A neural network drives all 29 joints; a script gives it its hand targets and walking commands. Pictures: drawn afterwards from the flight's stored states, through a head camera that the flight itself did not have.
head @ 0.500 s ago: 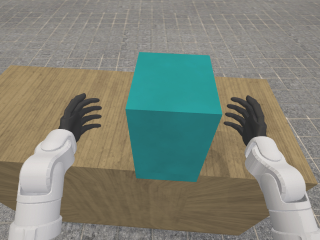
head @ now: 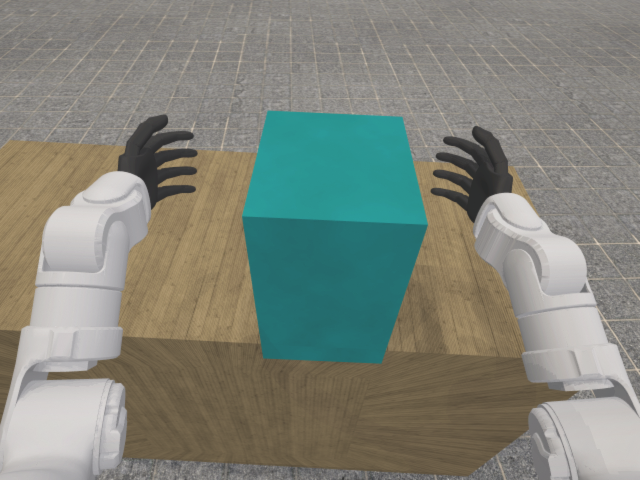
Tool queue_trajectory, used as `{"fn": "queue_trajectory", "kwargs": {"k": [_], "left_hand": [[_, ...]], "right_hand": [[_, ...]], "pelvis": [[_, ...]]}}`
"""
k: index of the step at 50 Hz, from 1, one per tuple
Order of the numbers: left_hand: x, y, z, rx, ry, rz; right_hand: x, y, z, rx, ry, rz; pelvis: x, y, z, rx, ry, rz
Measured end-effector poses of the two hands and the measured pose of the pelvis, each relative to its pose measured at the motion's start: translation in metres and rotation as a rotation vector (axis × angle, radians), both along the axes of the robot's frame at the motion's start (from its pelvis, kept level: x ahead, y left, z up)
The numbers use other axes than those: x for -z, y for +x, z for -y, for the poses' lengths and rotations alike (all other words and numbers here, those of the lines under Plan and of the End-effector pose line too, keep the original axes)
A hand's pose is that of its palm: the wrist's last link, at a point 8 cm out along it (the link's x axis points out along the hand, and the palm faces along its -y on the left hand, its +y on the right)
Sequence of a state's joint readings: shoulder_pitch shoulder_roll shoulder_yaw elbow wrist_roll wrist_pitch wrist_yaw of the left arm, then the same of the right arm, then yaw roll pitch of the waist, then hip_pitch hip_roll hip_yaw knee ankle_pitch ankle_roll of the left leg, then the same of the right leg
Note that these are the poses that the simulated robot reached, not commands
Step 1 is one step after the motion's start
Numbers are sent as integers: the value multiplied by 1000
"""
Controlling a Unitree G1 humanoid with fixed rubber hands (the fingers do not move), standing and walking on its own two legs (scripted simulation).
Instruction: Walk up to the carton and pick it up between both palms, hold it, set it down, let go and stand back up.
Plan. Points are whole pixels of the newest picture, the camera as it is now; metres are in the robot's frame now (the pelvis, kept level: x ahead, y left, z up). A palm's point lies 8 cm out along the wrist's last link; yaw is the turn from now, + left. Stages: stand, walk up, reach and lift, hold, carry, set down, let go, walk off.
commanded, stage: reach and lift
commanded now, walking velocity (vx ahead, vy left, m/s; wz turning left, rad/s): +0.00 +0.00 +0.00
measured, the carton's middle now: (328, 245) +0.42 -0.04 +0.08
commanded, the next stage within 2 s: none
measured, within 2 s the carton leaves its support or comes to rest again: neither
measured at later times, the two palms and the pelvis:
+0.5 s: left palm (143, 118) +0.46 +0.16 +0.26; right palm (476, 139) +0.41 -0.20 +0.24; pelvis +0.00 +0.01 +0.00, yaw +1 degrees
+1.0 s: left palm (178, 214) +0.44 +0.15 +0.13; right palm (447, 223) +0.39 -0.20 +0.13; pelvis +0.00 +0.00 +0.00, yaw +1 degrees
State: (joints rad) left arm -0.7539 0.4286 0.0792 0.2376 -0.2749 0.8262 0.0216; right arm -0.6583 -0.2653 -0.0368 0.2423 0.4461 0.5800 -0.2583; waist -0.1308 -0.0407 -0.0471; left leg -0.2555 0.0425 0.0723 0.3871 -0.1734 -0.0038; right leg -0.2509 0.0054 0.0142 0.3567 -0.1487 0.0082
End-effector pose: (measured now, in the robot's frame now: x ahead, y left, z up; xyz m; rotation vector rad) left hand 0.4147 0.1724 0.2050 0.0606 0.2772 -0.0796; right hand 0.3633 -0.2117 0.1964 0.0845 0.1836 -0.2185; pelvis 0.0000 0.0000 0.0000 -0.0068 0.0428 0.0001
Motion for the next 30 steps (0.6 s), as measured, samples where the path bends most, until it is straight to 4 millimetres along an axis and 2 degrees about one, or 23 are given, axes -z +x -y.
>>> {"fn": "queue_trajectory", "kwargs": {"k": [22, 26, 30], "left_hand": [[-50, 40, 9, -21, -14, 22], [-51, 46, 12, -21, -10, 20], [-39, 48, 14, -18, 0, 11]], "right_hand": [[-46, 43, -8, 17, 3, -10], [-46, 47, -10, 23, -5, -26], [-34, 48, -12, 30, -12, -49]], "pelvis": [[0, 4, -6, -15, -20, -17], [0, 5, -7, -16, -21, -10], [-1, 5, -6, -19, -21, 4]]}}
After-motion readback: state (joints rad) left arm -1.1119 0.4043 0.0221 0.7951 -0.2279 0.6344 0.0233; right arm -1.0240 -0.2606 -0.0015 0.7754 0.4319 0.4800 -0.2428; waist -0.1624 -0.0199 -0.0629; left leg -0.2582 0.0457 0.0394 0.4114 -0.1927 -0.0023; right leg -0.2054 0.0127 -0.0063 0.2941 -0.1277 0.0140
